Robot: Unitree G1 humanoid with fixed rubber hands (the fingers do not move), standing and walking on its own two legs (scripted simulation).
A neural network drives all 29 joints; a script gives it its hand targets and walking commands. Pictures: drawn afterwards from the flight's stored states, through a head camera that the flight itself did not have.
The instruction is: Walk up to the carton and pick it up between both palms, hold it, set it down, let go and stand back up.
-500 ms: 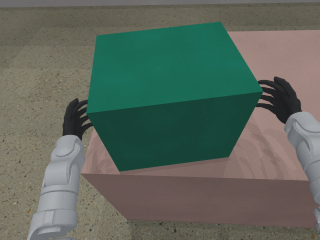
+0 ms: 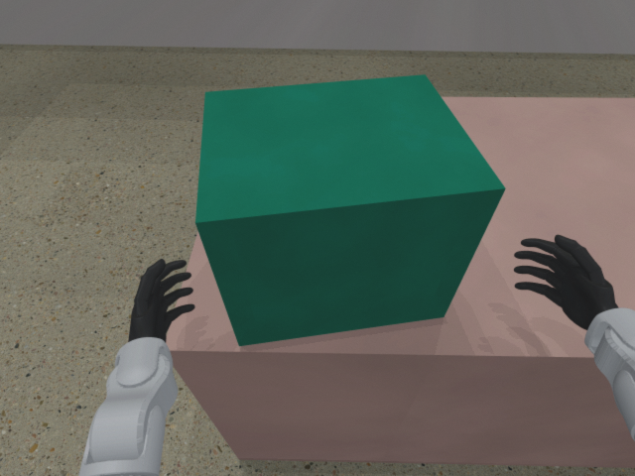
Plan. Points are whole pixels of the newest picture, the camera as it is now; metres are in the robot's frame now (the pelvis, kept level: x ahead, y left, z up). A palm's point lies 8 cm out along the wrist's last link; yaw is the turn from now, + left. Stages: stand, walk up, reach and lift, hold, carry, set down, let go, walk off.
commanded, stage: set down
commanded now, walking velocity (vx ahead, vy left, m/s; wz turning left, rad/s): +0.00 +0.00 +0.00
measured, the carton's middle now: (331, 211) +0.48 +0.03 +0.07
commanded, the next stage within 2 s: none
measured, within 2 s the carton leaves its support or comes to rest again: neither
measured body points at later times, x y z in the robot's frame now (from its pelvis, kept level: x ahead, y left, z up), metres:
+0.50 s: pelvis +0.01 -0.01 +0.00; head +0.00 +0.00 +0.45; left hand +0.25 +0.23 +0.06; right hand +0.27 -0.29 +0.07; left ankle +0.03 +0.14 -0.75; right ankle +0.01 -0.10 -0.75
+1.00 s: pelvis +0.02 +0.01 +0.00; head +0.00 +0.01 +0.45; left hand +0.23 +0.23 +0.05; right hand +0.22 -0.29 +0.05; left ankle +0.03 +0.14 -0.75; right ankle +0.01 -0.10 -0.75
